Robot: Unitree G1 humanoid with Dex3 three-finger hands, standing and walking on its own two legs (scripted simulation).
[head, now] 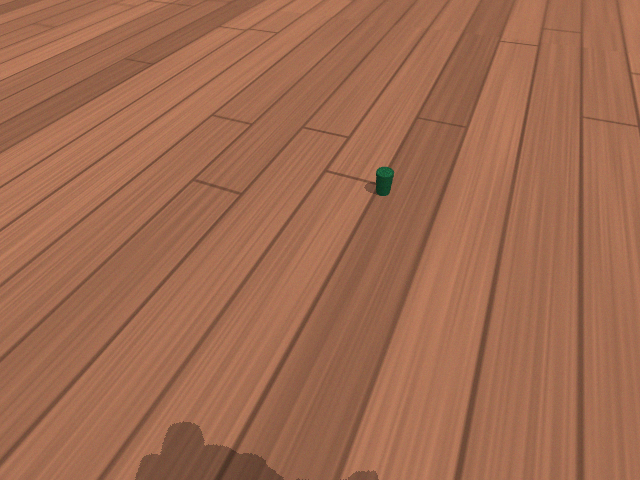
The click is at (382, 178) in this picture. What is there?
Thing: tapered cup
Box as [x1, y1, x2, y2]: [376, 167, 393, 195]
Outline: 380,167 376,170 376,192 380,195 386,195 388,194 390,189 393,171 388,167
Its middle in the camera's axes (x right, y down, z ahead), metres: +0.30 -0.27 +1.87
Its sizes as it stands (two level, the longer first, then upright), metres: 0.084 0.084 0.122
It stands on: the floor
